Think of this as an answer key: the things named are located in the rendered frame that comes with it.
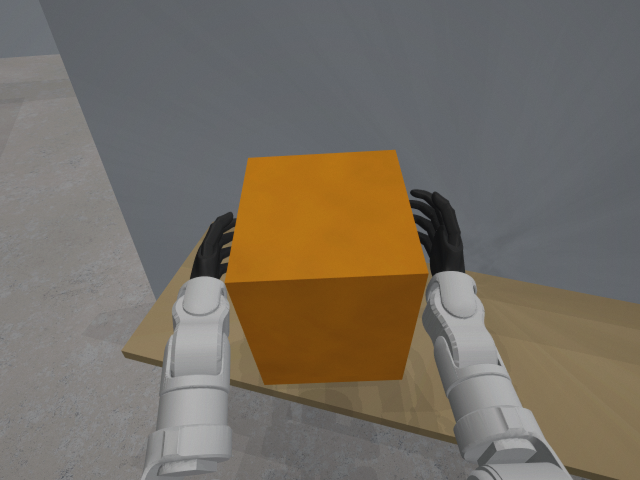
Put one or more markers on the left robot hand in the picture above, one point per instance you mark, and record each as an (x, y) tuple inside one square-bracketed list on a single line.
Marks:
[(210, 253)]

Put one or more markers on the table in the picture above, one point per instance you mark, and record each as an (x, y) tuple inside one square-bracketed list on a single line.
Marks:
[(573, 359)]

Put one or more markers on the carton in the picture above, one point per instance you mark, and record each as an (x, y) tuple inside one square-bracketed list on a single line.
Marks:
[(326, 270)]

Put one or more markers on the robot left forearm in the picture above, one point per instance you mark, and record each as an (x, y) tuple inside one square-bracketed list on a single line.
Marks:
[(192, 435)]

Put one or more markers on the right robot hand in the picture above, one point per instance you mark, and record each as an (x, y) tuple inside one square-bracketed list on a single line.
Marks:
[(443, 242)]

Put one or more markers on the robot right forearm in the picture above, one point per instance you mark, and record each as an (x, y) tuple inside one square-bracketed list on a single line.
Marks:
[(491, 426)]

